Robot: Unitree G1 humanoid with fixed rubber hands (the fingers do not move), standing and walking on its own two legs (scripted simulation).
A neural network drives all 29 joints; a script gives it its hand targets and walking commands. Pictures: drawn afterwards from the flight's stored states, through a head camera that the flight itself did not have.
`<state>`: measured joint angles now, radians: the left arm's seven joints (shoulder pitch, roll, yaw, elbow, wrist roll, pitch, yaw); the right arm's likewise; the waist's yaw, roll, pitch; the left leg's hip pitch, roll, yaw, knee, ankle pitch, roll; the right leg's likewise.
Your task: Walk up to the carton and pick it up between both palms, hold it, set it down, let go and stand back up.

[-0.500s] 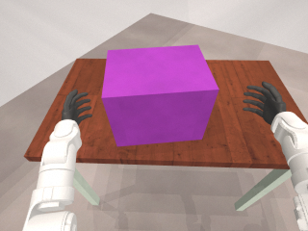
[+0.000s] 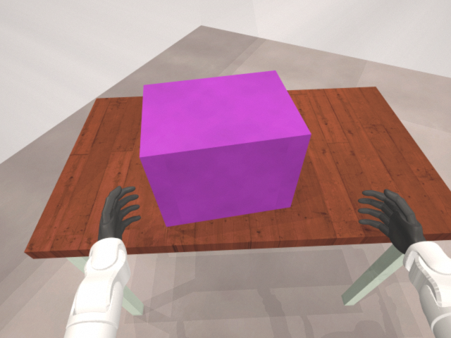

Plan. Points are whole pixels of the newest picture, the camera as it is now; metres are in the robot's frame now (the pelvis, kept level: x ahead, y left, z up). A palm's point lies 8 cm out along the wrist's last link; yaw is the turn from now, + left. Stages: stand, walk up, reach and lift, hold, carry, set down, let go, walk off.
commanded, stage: set down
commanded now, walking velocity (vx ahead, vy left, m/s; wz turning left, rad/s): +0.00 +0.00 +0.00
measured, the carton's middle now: (220, 149) +0.48 +0.05 +0.04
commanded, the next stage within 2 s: let go in 1.44 s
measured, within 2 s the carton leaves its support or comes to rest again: neither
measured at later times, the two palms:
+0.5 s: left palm (114, 267) +0.22 +0.22 +0.01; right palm (395, 261) +0.25 -0.27 +0.01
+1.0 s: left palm (108, 277) +0.21 +0.24 -0.01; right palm (376, 287) +0.22 -0.24 -0.03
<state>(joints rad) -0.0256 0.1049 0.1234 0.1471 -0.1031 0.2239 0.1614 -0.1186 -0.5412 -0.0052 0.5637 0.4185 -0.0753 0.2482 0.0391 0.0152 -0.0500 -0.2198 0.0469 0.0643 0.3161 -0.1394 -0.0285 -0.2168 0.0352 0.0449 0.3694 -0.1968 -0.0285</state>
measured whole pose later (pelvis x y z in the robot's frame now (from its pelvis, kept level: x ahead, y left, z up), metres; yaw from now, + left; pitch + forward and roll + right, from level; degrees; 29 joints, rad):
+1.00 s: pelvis +0.02 +0.01 +0.00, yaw +0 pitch -1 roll +0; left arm 0.22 0.11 0.07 0.22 -0.02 0.06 0.08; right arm 0.17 -0.39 0.05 0.55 0.30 -0.18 0.17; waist 0.05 -0.02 0.02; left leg -0.10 0.03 0.06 0.30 -0.17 -0.02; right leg -0.08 0.02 0.04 0.32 -0.22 -0.02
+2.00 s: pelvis +0.01 +0.01 +0.00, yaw +2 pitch -8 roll +1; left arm 0.06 0.18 0.06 0.44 -0.03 0.13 -0.06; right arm 0.21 -0.24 0.00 0.61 -0.01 -0.09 -0.02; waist 0.04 0.05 0.06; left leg -0.02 0.03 0.04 0.34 -0.19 -0.02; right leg 0.01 0.02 0.02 0.36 -0.24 -0.02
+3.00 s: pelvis -0.02 +0.05 -0.01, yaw +4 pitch -3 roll -1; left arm 0.33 0.28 0.01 0.72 0.02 -0.01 -0.01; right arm 0.30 -0.24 -0.02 0.66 -0.01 -0.03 0.01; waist 0.01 -0.03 0.03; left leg -0.28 0.00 0.02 0.55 -0.24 0.04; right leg -0.20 -0.02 0.00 0.49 -0.25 0.04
